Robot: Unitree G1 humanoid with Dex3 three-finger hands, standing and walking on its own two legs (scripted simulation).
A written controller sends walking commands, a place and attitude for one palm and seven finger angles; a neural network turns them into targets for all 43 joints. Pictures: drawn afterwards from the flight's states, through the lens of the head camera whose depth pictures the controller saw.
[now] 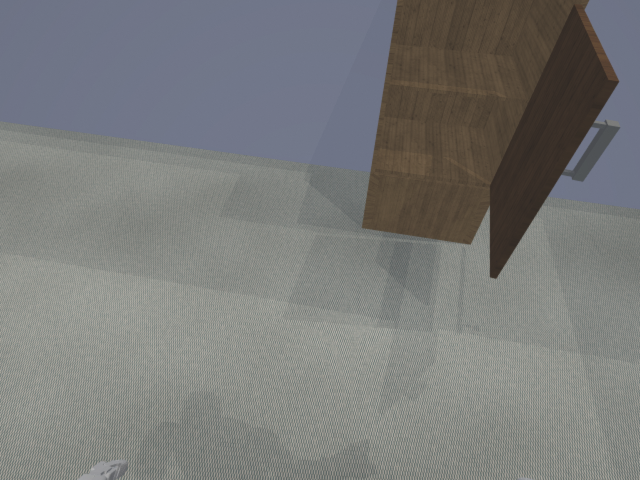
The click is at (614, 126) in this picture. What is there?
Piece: cupboard door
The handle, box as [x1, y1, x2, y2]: [561, 119, 619, 181]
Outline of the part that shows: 618,122 606,119 603,122 594,121 591,126 599,127 599,130 572,171 564,169 561,174 569,175 572,177 572,179 582,181 619,128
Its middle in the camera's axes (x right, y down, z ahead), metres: +0.57 -0.19 +0.83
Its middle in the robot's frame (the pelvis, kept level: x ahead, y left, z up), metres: +0.78 -0.53 +0.00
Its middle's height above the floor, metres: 0.77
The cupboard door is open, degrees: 84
